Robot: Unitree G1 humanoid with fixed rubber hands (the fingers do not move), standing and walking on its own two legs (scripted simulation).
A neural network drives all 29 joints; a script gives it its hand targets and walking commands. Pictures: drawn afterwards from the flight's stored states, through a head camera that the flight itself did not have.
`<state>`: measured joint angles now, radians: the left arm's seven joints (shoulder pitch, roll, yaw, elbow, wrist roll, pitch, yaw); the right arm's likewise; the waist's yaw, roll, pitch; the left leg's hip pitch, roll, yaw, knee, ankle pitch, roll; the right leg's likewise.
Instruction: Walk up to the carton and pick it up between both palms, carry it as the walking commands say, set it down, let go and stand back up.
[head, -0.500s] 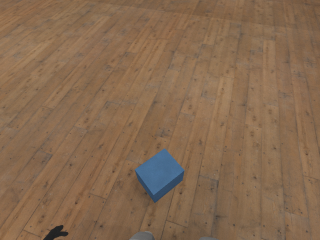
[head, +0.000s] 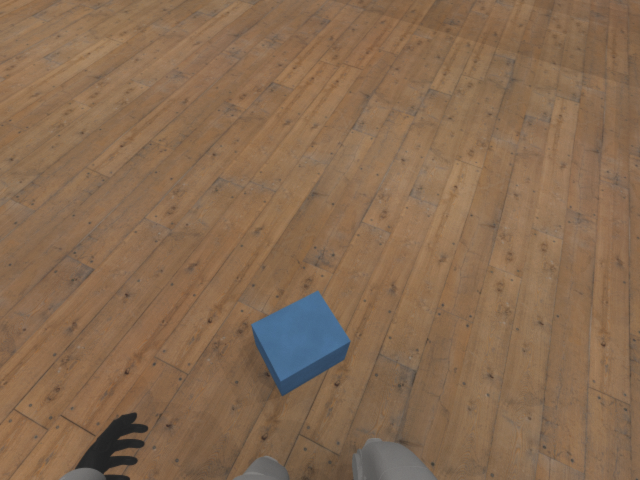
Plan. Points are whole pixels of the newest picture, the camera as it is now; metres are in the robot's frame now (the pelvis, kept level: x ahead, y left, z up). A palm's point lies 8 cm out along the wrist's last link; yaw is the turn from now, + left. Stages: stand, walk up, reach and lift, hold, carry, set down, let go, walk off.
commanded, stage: walk up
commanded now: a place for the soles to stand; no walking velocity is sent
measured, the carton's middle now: (300, 342) +0.50 +0.05 -0.67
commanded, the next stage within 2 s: none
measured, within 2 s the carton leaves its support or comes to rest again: neither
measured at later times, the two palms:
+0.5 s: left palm out of the picture +0.11 +0.17 -0.10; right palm out of the picture +0.16 -0.48 -0.08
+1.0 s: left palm (287, 463) +0.15 +0.06 -0.09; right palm out of the picture +0.26 -0.58 -0.09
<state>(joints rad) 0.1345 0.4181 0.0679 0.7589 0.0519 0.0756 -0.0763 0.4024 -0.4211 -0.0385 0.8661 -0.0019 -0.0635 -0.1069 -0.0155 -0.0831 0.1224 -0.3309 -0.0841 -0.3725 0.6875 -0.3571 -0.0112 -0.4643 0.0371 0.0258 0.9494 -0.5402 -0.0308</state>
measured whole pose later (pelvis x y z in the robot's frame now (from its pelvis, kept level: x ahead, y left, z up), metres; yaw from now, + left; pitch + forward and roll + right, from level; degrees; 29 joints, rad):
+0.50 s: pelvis +0.07 -0.15 +0.00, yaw +12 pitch -1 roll +2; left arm 0.19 0.41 0.07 0.76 0.06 0.07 -0.08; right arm 0.37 -0.44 -0.04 0.84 0.00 -0.06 -0.10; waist 0.00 -0.07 0.13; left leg -0.46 -0.06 -0.13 0.88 -0.41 0.00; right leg -0.26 0.07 -0.18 0.63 -0.37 -0.15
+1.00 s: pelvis +0.14 -0.26 +0.00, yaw +19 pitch -1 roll +2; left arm 0.21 0.39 0.08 0.68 0.05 0.05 -0.06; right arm 0.39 -0.44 -0.04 0.82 0.00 -0.07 -0.08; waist 0.00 -0.04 0.12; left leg -0.57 -0.01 -0.17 1.09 -0.45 0.02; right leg -0.36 -0.04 -0.10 0.77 -0.41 -0.06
